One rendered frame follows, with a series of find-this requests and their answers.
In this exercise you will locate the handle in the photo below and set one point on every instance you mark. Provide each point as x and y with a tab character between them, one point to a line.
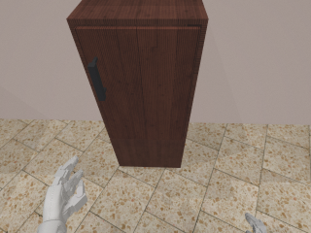
96	80

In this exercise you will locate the left robot hand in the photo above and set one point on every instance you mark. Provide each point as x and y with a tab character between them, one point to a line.
59	193

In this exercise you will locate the right robot hand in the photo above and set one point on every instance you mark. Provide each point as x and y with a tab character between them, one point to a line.
257	224

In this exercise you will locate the robot left forearm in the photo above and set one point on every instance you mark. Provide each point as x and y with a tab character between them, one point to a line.
52	226

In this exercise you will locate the cupboard door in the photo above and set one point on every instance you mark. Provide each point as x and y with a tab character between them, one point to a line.
147	72

